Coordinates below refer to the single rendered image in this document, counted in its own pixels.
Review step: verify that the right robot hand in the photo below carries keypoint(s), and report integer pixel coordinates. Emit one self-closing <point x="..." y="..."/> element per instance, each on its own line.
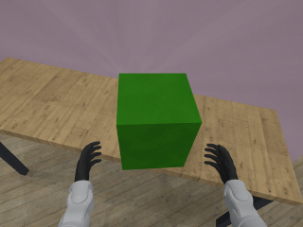
<point x="224" y="163"/>

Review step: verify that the table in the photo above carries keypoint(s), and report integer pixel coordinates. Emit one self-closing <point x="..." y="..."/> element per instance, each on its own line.
<point x="69" y="109"/>

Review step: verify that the left robot hand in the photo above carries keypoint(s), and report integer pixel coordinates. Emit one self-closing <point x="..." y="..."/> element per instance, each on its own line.
<point x="84" y="163"/>

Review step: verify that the carton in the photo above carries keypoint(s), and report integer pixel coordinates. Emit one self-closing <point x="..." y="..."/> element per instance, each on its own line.
<point x="157" y="120"/>

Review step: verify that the right robot forearm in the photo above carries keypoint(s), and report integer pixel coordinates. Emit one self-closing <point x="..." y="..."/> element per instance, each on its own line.
<point x="239" y="203"/>

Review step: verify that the left robot forearm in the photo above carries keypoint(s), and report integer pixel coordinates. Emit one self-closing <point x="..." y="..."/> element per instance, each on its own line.
<point x="79" y="205"/>

